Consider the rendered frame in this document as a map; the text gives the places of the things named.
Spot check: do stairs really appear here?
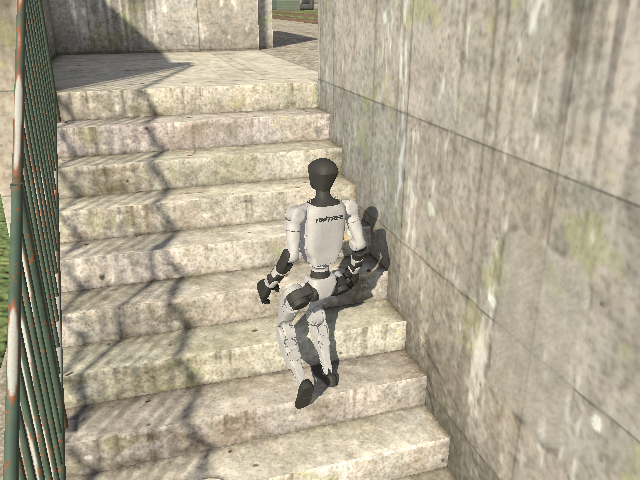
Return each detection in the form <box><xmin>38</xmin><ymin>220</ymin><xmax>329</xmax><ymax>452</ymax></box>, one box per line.
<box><xmin>57</xmin><ymin>82</ymin><xmax>457</xmax><ymax>480</ymax></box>

